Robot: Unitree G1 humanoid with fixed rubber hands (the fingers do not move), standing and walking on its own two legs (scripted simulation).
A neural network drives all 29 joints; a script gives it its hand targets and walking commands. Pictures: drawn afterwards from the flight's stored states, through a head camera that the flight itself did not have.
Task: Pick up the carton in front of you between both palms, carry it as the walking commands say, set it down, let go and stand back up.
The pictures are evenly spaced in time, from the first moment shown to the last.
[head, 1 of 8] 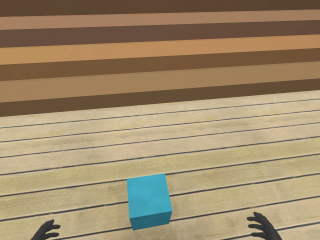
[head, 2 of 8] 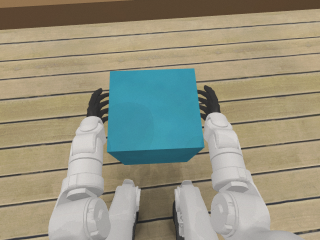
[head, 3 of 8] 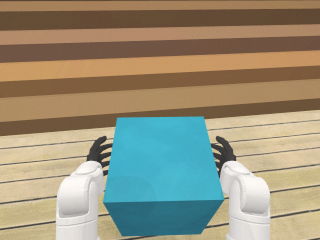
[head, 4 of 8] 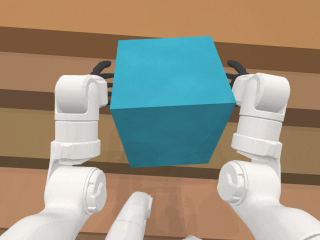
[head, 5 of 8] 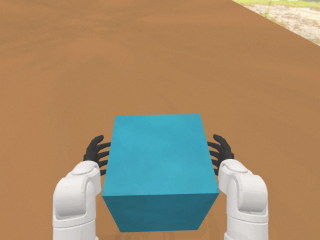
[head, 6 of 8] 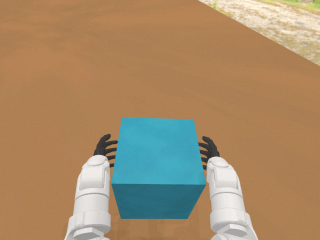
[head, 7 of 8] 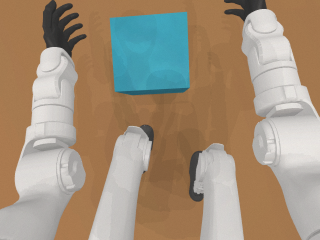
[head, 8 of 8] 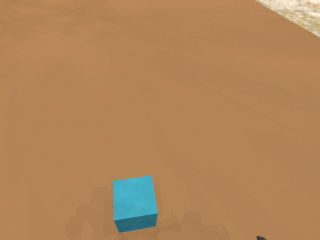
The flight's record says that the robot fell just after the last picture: no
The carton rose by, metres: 2.20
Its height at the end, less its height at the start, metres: +1.43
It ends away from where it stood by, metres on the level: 5.56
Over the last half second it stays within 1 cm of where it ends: yes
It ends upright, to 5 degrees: yes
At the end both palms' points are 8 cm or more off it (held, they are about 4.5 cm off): yes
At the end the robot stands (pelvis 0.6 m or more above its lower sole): yes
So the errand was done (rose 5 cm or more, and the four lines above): yes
